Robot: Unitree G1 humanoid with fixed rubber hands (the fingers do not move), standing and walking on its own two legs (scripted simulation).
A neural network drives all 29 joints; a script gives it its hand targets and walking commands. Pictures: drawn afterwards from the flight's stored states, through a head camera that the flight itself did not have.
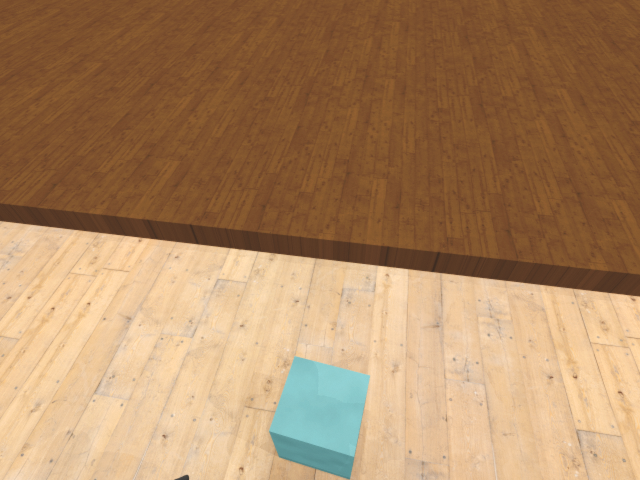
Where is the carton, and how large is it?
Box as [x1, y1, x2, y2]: [269, 356, 369, 479]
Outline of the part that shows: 294,356 269,429 279,457 349,479 369,375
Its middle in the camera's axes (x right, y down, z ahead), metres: +0.01 +0.48 +1.06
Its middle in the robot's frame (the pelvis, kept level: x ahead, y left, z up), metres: +0.41 +0.04 -0.64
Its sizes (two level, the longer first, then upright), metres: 0.210 0.200 0.250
